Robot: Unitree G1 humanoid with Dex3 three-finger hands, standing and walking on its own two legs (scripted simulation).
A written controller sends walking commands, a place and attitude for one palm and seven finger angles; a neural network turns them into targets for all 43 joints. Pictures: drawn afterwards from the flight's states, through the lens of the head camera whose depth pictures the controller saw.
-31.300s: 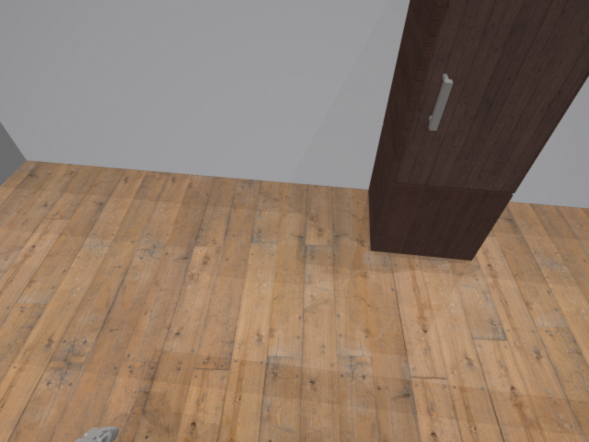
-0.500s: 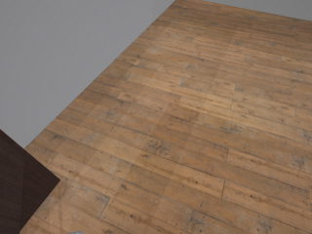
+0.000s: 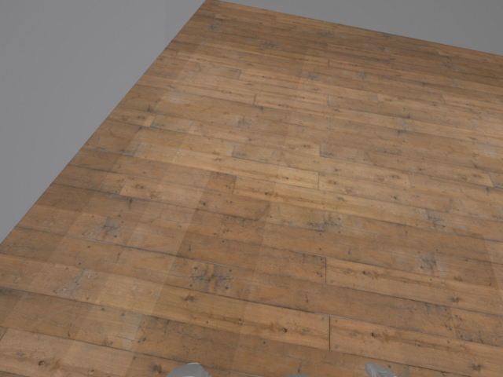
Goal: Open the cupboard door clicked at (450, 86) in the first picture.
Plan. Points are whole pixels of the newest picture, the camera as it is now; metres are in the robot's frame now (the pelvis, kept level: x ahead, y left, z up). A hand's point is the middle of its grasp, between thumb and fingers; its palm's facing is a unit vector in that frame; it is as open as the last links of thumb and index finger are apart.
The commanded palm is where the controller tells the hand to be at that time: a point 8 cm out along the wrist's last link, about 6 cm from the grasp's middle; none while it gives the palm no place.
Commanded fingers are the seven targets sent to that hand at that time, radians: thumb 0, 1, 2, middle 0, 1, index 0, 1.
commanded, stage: walk to a spot facing it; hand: left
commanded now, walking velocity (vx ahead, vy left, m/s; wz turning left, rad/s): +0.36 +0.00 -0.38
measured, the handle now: out of the picture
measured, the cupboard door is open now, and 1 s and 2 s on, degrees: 46 46 46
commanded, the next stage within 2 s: turn to face it in 1.00 s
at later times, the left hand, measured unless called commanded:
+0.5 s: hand (225, 254) +0.37 +0.08 -0.15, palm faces -0.21 -0.96 -0.19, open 7.4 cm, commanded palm none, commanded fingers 0.00 0.90 0.90 -0.20 -0.30 -0.20 -0.30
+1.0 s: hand (221, 219) +0.47 +0.10 -0.17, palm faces -0.17 -0.97 -0.15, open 7.4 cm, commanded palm none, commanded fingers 0.00 0.90 0.90 -0.20 -0.30 -0.20 -0.30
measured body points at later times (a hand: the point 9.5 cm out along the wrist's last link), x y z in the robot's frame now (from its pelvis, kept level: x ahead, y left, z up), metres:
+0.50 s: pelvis +0.21 -0.07 +0.01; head +0.25 -0.08 +0.46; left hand +0.38 +0.13 -0.13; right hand +0.08 -0.26 -0.15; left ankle +0.14 +0.09 -0.63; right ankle +0.22 -0.14 -0.72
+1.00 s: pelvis +0.44 -0.07 +0.01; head +0.47 -0.06 +0.46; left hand +0.48 +0.15 -0.15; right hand +0.46 -0.32 -0.13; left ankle +0.50 +0.01 -0.72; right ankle +0.37 -0.19 -0.63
